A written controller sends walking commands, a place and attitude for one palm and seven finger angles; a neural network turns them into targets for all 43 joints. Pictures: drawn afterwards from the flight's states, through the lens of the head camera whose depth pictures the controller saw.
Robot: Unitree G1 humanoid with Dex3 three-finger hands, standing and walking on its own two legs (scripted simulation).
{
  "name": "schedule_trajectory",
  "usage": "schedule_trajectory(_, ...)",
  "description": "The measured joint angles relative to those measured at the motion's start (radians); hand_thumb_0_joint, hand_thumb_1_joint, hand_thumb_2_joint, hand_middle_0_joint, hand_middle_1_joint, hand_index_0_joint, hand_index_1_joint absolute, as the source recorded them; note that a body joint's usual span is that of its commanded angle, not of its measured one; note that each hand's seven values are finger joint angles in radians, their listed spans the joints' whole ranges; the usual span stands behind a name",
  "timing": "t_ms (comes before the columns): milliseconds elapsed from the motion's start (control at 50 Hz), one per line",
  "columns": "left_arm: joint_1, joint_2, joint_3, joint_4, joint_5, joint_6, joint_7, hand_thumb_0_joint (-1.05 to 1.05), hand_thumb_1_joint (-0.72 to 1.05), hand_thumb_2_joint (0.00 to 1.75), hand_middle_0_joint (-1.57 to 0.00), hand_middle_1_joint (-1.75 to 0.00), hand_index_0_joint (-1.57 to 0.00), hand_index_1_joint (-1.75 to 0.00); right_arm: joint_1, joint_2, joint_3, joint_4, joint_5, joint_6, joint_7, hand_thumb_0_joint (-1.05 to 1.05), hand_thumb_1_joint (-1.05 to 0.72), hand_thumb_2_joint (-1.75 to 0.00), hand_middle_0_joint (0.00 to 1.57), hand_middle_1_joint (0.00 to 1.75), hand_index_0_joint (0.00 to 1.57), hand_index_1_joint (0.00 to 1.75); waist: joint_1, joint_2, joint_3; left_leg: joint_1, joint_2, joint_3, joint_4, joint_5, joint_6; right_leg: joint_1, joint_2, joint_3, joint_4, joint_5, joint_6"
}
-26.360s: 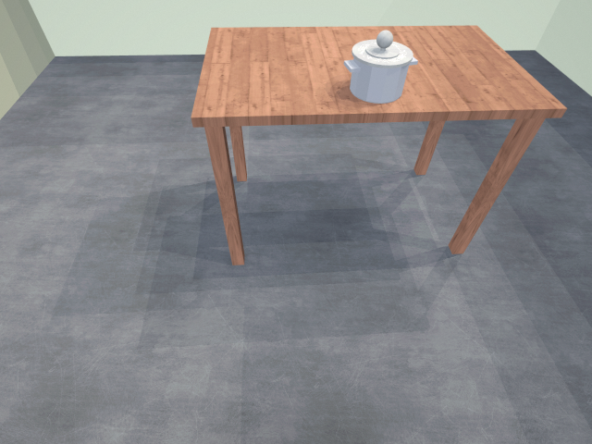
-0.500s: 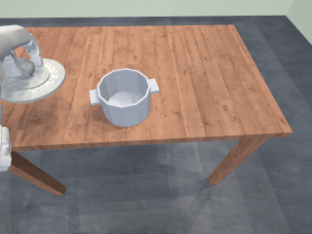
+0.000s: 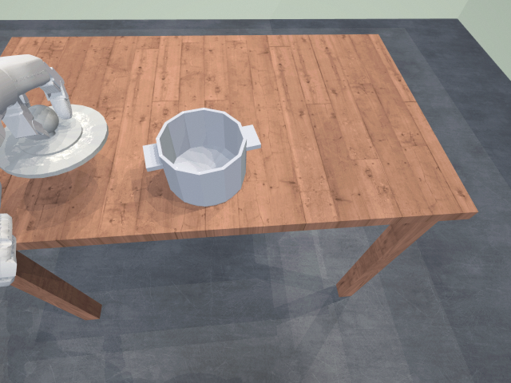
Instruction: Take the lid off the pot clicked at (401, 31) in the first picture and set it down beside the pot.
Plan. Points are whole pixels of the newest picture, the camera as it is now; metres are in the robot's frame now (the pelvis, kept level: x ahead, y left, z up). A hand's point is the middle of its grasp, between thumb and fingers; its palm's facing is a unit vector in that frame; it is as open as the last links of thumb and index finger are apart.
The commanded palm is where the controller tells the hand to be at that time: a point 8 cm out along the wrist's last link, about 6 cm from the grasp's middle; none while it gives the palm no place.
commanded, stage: lower the lid onto the table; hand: left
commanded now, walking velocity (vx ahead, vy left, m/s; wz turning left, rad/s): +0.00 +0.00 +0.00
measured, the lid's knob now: (41, 119) +0.50 +0.31 +0.11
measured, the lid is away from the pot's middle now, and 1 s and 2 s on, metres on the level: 0.24 0.23 0.24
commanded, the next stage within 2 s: open the fingers wide in 1.66 s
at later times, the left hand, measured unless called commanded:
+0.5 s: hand (49, 132) +0.48 +0.29 +0.11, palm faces -0.46 -0.10 -0.88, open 7.1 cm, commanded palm +0.50 +0.29 +0.18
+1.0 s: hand (58, 151) +0.46 +0.29 +0.08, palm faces -0.49 -0.09 -0.87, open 7.1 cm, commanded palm +0.51 +0.30 +0.14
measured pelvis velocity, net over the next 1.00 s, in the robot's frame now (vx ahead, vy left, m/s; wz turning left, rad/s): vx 0.00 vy -0.01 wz -0.01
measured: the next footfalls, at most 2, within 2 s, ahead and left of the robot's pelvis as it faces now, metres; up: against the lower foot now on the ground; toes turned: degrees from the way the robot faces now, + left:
none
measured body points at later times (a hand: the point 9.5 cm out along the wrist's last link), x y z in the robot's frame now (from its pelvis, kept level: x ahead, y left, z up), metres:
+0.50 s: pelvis +0.00 +0.00 +0.00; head +0.09 +0.01 +0.44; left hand +0.50 +0.29 +0.16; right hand +0.02 -0.28 -0.12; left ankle -0.04 +0.06 -0.74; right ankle -0.02 -0.16 -0.74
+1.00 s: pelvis +0.00 -0.01 -0.01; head +0.09 +0.00 +0.43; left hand +0.49 +0.29 +0.13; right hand -0.01 -0.30 -0.12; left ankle -0.04 +0.06 -0.74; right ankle -0.02 -0.16 -0.74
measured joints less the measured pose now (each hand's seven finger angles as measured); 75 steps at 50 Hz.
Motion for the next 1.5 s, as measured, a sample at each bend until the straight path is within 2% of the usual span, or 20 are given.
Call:
schedule_trajectory(120, -0.004, -0.006, -0.005, 0.027, 0.018, 0.009, 0.011, 0.02, 0.31, 0.66, -0.67, -0.94, -0.71, -0.96, 0.008, 0.004, -0.004, 0.003, -0.002, 0.009, 0.009, 0.01, -0.91, -0.9, 0.21, 0.3, 0.2, 0.3, 0.0, 0.005, -0.005, -0.013, -0.003, 0.0, 0.003, -0.002, 0.003, -0.013, -0.003, 0.0, 0.004, -0.001, -0.003)
schedule_trajectory(380, 0.017, -0.043, -0.044, 0.022, 0.009, -0.004, 0.024, 0.02, 0.31, 0.66, -0.67, -0.94, -0.71, -0.96, 0.003, 0.008, -0.009, 0.008, -0.007, 0.014, 0.003, 0.01, -0.91, -0.9, 0.21, 0.3, 0.2, 0.3, 0.007, 0.001, -0.014, -0.033, -0.005, -0.006, 0.015, -0.006, 0.004, -0.031, -0.004, -0.004, 0.017, -0.008, -0.007)
schedule_trajectory(440, 0.021, -0.051, -0.031, 0.025, 0.015, -0.015, 0.036, 0.02, 0.31, 0.66, -0.67, -0.94, -0.72, -0.95, 0.0, 0.006, -0.008, 0.007, -0.009, 0.007, 0.0, 0.01, -0.91, -0.9, 0.21, 0.3, 0.2, 0.3, 0.004, 0.002, -0.014, -0.038, -0.004, -0.006, 0.018, -0.007, 0.003, -0.037, -0.003, -0.003, 0.02, -0.008, -0.009)
schedule_trajectory(500, 0.032, -0.045, -0.003, 0.032, 0.015, -0.023, 0.05, 0.03, 0.31, 0.66, -0.67, -0.94, -0.72, -0.95, -0.001, 0.006, -0.006, 0.004, -0.01, 0.005, -0.004, 0.01, -0.91, -0.9, 0.21, 0.3, 0.2, 0.3, -0.003, 0.0, -0.018, -0.039, -0.002, 0.0, 0.019, -0.009, 0.002, -0.041, -0.001, 0.004, 0.021, -0.009, -0.003)
schedule_trajectory(640, 0.033, -0.041, 0.016, 0.064, 0.031, -0.015, 0.077, 0.02, 0.31, 0.66, -0.66, -0.94, -0.71, -0.96, 0.01, 0.004, -0.006, 0.003, -0.011, 0.009, -0.001, 0.01, -0.91, -0.9, 0.21, 0.3, 0.2, 0.3, -0.01, 0.005, -0.021, -0.05, 0.002, 0.001, 0.024, -0.011, -0.003, -0.056, 0.003, 0.006, 0.032, -0.013, -0.006)
schedule_trajectory(740, 0.047, -0.036, 0.001, 0.067, 0.034, -0.005, 0.074, 0.02, 0.31, 0.66, -0.66, -0.94, -0.71, -0.96, 0.016, 0.006, -0.009, 0.01, -0.008, 0.019, -0.002, 0.01, -0.91, -0.9, 0.21, 0.3, 0.2, 0.3, -0.006, 0.007, -0.021, -0.06, 0.008, 0.002, 0.033, -0.014, -0.007, -0.065, 0.008, 0.007, 0.038, -0.016, -0.001)
schedule_trajectory(880, 0.07, -0.024, 0.016, 0.072, 0.019, -0.031, 0.073, 0.02, 0.31, 0.66, -0.66, -0.94, -0.71, -0.96, 0.014, 0.006, -0.004, 0.016, -0.004, 0.029, -0.014, 0.01, -0.91, -0.9, 0.21, 0.3, 0.2, 0.3, -0.009, 0.0, -0.023, -0.074, 0.017, 0.001, 0.05, -0.019, -0.013, -0.08, 0.016, 0.006, 0.056, -0.022, -0.003)
schedule_trajectory(1040, 0.088, -0.001, 0.026, 0.078, 0.03, -0.054, 0.088, 0.02, 0.31, 0.66, -0.66, -0.94, -0.71, -0.96, 0.01, -0.005, 0.001, 0.012, 0.005, 0.026, -0.031, 0.01, -0.91, -0.9, 0.21, 0.3, 0.2, 0.3, -0.02, -0.005, -0.022, -0.102, 0.029, 0.001, 0.083, -0.03, -0.019, -0.106, 0.027, 0.006, 0.082, -0.028, -0.009)
schedule_trajectory(1260, 0.101, 0.032, 0.029, 0.089, 0.026, -0.073, 0.082, 0.02, 0.31, 0.66, -0.66, -0.94, -0.71, -0.96, 0.018, -0.01, 0.011, 0.013, 0.016, 0.024, -0.049, 0.01, -0.91, -0.9, 0.21, 0.3, 0.2, 0.3, -0.028, -0.008, -0.023, -0.154, 0.035, 0.004, 0.138, -0.053, -0.015, -0.156, 0.031, 0.009, 0.127, -0.044, -0.006)
schedule_trajectory(1500, 0.095, 0.019, 0.028, 0.087, 0.036, -0.093, 0.095, 0.02, 0.31, 0.66, -0.66, -0.94, -0.71, -0.96, 0.038, 0.006, 0.012, 0.021, 0.006, 0.024, -0.048, 0.01, -0.9, -0.9, 0.21, 0.3, 0.2, 0.3, -0.033, -0.003, -0.033, -0.207, 0.028, 0.004, 0.182, -0.075, -0.003, -0.202, 0.024, 0.009, 0.16, -0.058, -0.002)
